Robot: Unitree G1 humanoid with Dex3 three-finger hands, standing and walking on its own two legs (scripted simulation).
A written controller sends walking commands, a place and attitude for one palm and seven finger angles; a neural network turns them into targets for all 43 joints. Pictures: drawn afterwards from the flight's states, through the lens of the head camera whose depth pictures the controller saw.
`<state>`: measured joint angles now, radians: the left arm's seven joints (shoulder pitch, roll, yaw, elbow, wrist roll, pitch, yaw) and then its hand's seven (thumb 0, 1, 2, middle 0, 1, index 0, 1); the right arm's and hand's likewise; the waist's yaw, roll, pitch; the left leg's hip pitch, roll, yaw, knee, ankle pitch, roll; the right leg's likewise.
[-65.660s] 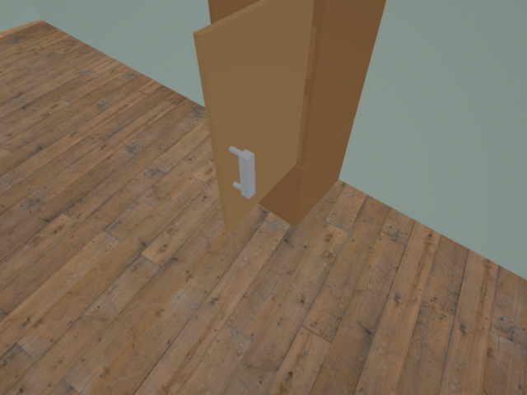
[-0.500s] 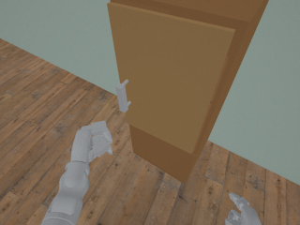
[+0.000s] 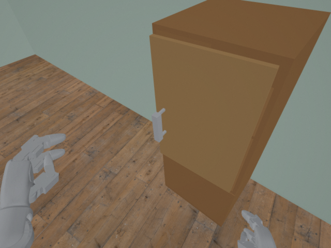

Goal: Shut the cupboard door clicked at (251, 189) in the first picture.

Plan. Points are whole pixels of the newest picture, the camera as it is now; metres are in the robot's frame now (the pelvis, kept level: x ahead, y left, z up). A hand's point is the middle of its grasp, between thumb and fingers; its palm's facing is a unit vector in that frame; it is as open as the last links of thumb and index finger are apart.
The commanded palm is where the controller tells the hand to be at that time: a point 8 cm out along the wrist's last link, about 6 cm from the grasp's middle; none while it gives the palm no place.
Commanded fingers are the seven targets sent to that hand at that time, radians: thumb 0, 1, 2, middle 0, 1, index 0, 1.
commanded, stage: draw the hand back to the body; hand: left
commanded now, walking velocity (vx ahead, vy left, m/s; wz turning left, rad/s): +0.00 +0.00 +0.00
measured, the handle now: (160, 124) +0.60 +0.10 -0.10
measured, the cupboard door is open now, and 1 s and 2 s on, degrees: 3 3 3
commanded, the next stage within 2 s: step back with the hand held close in 0.46 s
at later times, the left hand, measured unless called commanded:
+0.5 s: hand (41, 178) +0.18 +0.25 +0.17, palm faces +0.45 -0.80 -0.40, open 7.4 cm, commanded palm +0.13 +0.29 +0.18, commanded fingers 0.00 0.90 0.90 -0.20 -0.30 -0.20 -0.30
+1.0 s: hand (23, 185) +0.17 +0.27 +0.16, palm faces +0.38 -0.77 -0.52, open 7.4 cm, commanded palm +0.11 +0.31 +0.18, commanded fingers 0.00 0.90 0.90 -0.20 -0.30 -0.20 -0.30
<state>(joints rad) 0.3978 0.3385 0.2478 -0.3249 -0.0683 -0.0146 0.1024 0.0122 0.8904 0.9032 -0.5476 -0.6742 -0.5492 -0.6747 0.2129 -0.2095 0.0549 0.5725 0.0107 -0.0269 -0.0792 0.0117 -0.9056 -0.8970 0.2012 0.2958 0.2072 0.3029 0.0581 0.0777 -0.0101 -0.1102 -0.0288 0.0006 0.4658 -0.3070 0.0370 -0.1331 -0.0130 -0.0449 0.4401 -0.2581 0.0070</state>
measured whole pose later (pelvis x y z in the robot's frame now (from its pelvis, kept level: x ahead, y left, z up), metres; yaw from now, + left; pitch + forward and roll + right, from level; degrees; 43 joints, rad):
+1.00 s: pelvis -0.04 +0.01 -0.01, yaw -2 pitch +0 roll -1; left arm 0.54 0.44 0.43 -0.45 -0.06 -0.15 0.14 0.01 0.88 0.90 -0.21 -0.30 -0.21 -0.30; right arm 0.19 -0.24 -0.02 0.56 0.01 0.02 -0.09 0.01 -0.91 -0.90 0.20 0.30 0.21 0.30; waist -0.01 0.04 0.01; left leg -0.27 -0.04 0.04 0.53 -0.27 0.06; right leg -0.30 -0.03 -0.01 0.51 -0.21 0.02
